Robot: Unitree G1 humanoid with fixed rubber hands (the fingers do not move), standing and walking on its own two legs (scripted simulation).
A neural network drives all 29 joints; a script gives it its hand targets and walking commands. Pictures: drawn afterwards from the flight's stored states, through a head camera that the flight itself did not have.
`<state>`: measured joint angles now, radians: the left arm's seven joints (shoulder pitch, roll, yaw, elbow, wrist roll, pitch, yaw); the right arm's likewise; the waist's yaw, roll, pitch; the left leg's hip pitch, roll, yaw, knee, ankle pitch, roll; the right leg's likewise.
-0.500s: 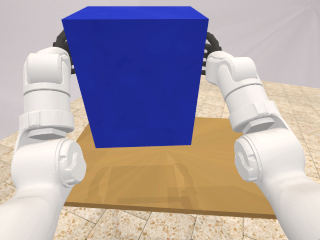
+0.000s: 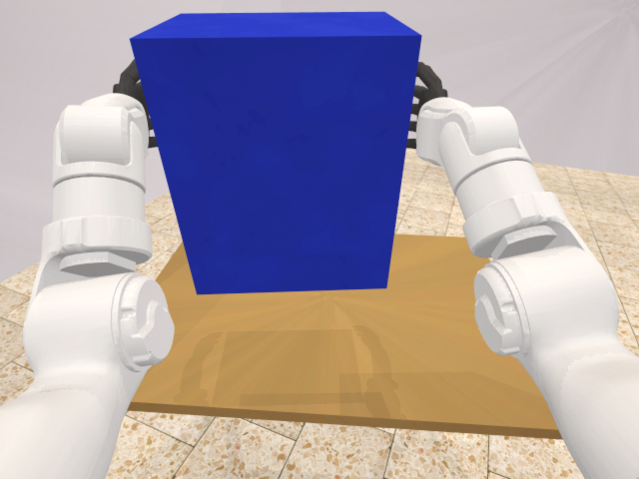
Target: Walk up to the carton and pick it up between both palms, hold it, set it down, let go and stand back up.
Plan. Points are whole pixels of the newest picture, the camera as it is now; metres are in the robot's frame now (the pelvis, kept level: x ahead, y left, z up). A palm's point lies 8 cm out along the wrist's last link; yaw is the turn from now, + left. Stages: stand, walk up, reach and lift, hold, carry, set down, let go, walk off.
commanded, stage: hold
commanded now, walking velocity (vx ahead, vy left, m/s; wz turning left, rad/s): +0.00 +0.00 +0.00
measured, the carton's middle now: (288, 156) +0.37 +0.01 +0.32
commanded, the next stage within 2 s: none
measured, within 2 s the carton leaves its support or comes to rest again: neither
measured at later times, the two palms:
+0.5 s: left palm (129, 120) +0.37 +0.18 +0.37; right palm (428, 118) +0.36 -0.15 +0.37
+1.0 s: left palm (123, 123) +0.36 +0.19 +0.36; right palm (420, 124) +0.36 -0.14 +0.36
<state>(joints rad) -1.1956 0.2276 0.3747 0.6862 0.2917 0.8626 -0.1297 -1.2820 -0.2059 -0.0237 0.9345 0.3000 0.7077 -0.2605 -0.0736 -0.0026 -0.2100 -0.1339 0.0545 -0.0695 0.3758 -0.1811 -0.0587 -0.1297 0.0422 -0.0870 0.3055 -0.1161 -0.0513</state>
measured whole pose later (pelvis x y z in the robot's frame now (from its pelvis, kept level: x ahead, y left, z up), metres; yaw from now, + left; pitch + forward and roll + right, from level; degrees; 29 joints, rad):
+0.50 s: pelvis +0.00 +0.00 +0.00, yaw +0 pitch -3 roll -1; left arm -1.20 0.22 0.37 0.69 0.29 0.87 -0.13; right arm -1.29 -0.22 -0.03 0.95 0.30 0.72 -0.25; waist -0.07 -0.01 -0.23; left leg -0.15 0.05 -0.08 0.38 -0.18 -0.06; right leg -0.14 0.05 -0.07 0.31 -0.12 -0.05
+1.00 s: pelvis +0.01 +0.00 +0.00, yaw +1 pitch -3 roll -1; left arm -1.16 0.22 0.36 0.64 0.29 0.88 -0.13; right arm -1.24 -0.20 -0.02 0.88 0.31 0.73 -0.28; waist -0.07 -0.01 -0.22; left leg -0.13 0.05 -0.08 0.38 -0.19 -0.06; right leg -0.12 0.05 -0.06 0.29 -0.12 -0.05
